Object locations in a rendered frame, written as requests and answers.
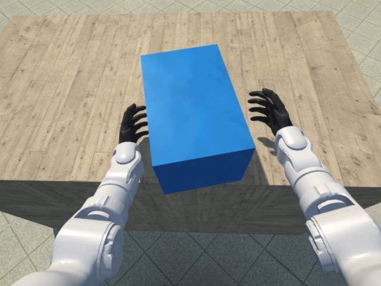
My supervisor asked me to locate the left robot hand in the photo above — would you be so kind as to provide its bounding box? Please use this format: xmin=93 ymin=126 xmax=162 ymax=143
xmin=118 ymin=103 xmax=149 ymax=144

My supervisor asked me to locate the carton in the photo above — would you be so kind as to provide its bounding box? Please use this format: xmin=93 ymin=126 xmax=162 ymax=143
xmin=140 ymin=44 xmax=255 ymax=195

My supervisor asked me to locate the left robot upper arm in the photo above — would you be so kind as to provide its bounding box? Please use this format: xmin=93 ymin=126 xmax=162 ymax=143
xmin=11 ymin=218 xmax=123 ymax=286

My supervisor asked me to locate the pedestal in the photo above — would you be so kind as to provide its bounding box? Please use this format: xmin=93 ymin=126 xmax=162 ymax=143
xmin=0 ymin=11 xmax=381 ymax=235

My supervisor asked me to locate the robot left forearm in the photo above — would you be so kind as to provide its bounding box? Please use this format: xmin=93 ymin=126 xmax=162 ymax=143
xmin=51 ymin=142 xmax=144 ymax=262

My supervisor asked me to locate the robot right forearm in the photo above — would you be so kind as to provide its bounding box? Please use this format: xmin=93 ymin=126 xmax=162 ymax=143
xmin=274 ymin=126 xmax=381 ymax=239

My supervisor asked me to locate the right robot hand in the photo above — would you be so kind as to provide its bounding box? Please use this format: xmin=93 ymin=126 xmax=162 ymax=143
xmin=248 ymin=88 xmax=293 ymax=136

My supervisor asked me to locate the right robot upper arm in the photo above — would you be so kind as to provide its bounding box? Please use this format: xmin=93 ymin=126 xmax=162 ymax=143
xmin=305 ymin=205 xmax=381 ymax=286

